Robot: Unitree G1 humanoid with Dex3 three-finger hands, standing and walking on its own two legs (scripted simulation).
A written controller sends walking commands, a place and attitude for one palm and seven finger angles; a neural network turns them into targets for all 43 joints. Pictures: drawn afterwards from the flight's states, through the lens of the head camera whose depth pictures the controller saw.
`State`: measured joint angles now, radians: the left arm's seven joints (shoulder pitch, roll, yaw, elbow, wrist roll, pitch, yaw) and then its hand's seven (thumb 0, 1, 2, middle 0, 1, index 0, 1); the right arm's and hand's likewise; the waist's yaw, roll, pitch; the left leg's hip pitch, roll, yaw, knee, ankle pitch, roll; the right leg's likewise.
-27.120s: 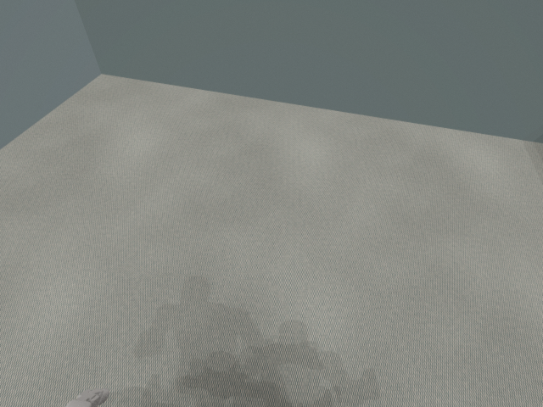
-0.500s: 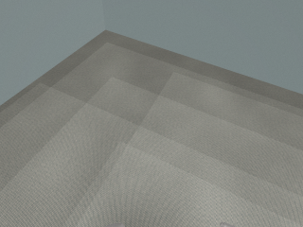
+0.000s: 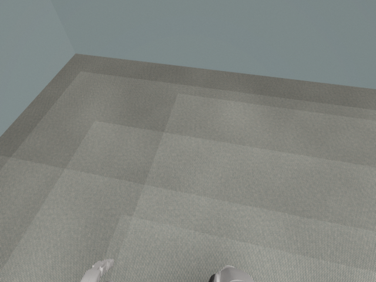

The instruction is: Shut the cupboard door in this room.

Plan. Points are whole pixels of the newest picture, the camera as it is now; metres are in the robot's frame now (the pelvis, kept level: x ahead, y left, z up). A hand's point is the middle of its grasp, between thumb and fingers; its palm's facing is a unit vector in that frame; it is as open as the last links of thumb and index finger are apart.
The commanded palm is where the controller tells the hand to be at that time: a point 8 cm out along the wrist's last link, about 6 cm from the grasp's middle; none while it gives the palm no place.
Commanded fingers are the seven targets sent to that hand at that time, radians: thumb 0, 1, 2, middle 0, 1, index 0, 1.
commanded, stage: walk to a spot facing it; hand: left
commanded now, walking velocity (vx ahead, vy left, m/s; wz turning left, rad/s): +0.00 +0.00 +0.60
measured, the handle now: out of the picture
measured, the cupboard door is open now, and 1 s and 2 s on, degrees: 80 80 80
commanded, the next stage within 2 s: none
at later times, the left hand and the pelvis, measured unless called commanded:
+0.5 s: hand out of the picture +0.08 +0.25 -0.18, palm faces +0.32 -0.93 -0.19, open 7.3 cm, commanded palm none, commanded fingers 0.00 0.90 0.90 -0.20 -0.30 -0.20 -0.30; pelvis +0.07 +0.04 +0.00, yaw +17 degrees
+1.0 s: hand out of the picture +0.10 +0.21 -0.12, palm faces +0.52 -0.80 -0.29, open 7.3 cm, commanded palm none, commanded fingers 0.00 0.90 0.90 -0.20 -0.30 -0.20 -0.30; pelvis +0.10 -0.02 +0.01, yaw +34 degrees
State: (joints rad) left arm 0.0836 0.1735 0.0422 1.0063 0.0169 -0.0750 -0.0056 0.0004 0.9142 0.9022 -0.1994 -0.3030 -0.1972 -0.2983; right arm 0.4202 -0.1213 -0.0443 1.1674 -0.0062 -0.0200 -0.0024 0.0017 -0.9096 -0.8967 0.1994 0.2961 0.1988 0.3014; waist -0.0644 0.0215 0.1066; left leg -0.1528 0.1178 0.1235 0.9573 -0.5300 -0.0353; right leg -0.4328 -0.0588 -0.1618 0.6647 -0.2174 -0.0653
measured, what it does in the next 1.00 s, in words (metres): steps on the spot, turning left: left foot, then right foot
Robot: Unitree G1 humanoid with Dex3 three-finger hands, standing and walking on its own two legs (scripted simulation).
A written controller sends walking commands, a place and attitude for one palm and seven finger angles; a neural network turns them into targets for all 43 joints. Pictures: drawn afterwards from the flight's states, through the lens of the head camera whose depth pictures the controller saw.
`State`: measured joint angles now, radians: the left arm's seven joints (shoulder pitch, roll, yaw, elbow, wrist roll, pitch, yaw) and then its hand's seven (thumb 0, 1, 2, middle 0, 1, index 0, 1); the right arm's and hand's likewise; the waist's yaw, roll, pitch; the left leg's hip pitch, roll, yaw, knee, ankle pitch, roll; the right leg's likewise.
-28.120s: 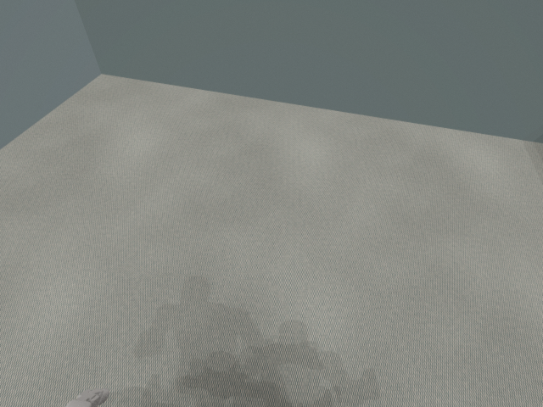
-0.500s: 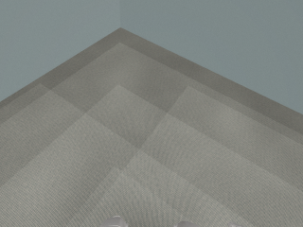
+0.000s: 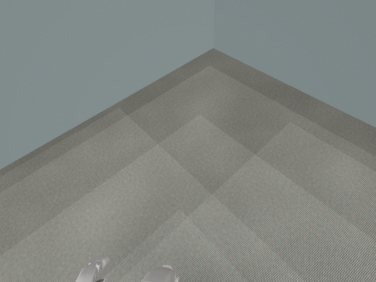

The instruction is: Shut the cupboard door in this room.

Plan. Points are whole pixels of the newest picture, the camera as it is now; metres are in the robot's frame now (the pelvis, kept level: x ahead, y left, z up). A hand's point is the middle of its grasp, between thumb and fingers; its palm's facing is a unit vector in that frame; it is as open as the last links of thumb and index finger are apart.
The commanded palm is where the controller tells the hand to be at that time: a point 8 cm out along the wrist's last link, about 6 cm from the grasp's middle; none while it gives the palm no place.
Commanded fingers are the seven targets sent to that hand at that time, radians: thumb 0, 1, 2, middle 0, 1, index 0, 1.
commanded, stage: walk to a spot facing it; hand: left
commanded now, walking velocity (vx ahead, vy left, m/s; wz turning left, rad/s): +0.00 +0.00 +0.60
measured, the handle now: out of the picture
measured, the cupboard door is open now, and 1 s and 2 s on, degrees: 80 80 80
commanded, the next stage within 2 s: none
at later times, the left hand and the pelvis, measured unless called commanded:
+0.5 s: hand out of the picture -0.06 +0.26 -0.18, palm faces +0.35 -0.89 -0.28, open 7.4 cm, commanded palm none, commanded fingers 0.00 0.90 0.90 -0.20 -0.30 -0.20 -0.30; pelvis -0.02 +0.03 +0.00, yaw +19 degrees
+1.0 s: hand out of the picture -0.03 +0.19 -0.13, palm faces +0.58 -0.77 -0.28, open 7.3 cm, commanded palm none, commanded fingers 0.00 0.90 0.90 -0.20 -0.30 -0.20 -0.30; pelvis +0.02 -0.01 +0.01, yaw +37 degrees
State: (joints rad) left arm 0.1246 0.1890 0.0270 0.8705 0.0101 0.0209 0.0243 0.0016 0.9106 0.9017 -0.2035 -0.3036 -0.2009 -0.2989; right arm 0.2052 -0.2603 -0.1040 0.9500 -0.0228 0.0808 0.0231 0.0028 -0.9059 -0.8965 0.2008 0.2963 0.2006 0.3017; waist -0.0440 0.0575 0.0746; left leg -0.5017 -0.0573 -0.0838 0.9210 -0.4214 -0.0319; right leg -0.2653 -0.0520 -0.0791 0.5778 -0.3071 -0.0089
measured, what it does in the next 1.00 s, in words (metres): steps on the spot, turning left: left foot, then right foot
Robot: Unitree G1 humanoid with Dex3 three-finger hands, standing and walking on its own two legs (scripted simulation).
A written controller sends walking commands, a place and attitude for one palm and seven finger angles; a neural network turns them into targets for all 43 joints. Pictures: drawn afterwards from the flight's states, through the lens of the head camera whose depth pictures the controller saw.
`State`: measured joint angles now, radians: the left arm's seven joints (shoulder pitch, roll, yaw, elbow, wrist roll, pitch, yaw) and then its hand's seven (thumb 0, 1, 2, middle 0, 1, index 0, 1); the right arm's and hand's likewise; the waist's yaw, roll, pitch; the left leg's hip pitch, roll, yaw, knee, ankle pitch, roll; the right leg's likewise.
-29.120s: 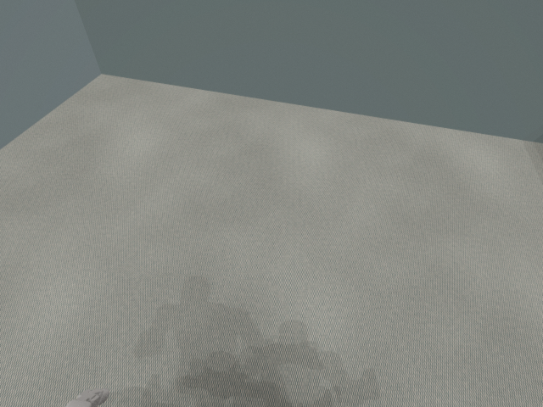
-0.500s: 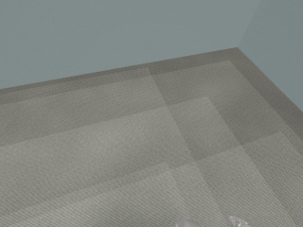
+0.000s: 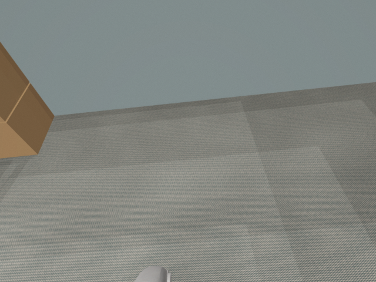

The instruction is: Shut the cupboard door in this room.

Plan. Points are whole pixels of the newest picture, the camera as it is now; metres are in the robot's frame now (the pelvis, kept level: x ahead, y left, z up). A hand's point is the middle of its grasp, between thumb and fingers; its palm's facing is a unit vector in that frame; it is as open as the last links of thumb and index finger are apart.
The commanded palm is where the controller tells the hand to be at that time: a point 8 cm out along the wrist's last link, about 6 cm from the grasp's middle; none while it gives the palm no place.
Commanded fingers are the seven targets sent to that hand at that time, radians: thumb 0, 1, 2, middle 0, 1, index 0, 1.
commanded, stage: walk to a spot facing it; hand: left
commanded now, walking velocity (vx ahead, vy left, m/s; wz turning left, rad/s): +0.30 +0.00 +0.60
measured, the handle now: out of the picture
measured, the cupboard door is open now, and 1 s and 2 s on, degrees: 80 80 80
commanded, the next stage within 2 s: turn to face it in 1.70 s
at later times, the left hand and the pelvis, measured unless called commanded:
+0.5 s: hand out of the picture +0.09 +0.30 -0.19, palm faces +0.32 -0.92 -0.22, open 7.4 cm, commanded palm none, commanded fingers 0.00 0.90 0.90 -0.20 -0.30 -0.20 -0.30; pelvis +0.14 +0.10 -0.01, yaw +16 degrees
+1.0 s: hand (100, 187) +0.41 +0.31 -0.17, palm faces +0.33 -0.92 -0.21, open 7.3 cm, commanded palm none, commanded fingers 0.00 0.90 0.90 -0.20 -0.30 -0.20 -0.30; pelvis +0.37 +0.11 -0.02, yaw +21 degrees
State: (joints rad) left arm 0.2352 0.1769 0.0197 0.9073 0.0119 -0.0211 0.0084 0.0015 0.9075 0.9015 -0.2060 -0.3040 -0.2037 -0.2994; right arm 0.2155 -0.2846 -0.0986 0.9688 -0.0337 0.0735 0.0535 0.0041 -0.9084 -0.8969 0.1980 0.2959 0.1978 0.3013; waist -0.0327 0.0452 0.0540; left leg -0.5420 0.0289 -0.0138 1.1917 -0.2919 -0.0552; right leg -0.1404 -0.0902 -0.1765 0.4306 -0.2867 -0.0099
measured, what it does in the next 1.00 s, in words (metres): walks ahead, turning left: left foot, then right foot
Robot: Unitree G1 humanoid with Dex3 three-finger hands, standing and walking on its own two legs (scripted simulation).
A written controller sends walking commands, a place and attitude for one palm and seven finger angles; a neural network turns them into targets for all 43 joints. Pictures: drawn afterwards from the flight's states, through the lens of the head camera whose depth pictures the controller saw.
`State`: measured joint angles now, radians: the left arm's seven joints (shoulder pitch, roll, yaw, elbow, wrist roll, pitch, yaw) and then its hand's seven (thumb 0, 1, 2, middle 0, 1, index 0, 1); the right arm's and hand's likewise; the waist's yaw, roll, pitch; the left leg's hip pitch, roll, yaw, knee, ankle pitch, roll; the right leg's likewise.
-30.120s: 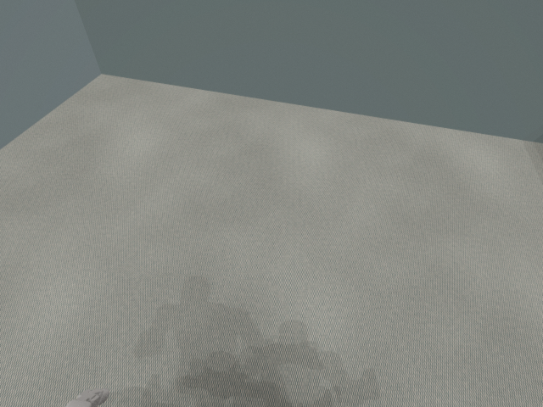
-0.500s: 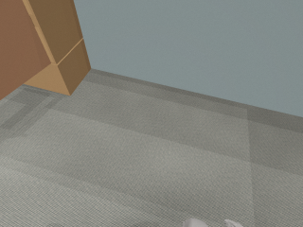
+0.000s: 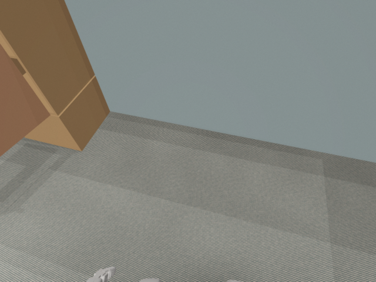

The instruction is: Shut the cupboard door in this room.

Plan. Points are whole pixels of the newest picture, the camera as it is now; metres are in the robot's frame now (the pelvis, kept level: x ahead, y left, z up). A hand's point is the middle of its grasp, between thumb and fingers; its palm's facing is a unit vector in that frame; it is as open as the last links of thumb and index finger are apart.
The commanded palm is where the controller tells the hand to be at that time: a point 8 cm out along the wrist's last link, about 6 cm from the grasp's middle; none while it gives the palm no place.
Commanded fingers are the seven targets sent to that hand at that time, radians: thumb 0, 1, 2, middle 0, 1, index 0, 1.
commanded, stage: walk to a spot facing it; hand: left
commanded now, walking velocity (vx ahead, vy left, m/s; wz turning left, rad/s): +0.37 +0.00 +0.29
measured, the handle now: out of the picture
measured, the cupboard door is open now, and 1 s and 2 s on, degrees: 80 80 80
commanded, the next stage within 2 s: turn to face it in 0.70 s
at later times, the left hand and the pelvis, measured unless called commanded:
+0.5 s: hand out of the picture +0.11 +0.21 -0.18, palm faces +0.25 -0.96 -0.13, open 7.3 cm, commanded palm none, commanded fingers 0.00 0.90 0.90 -0.20 -0.30 -0.20 -0.30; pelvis +0.20 +0.06 +0.00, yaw +9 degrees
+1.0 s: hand (127, 160) +0.49 +0.22 -0.15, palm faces +0.11 -0.97 -0.22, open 7.3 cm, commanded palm none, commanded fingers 0.00 0.90 0.90 -0.20 -0.30 -0.20 -0.30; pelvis +0.39 +0.03 +0.00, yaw +10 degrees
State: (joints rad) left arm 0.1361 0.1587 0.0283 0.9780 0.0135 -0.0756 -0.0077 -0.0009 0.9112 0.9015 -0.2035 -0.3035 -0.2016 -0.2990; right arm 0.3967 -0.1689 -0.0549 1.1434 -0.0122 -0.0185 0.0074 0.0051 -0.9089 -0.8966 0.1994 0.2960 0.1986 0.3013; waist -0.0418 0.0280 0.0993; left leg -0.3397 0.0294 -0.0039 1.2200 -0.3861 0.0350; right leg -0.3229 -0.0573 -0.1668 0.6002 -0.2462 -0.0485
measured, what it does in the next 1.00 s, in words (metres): walks ahead: left foot, then right foot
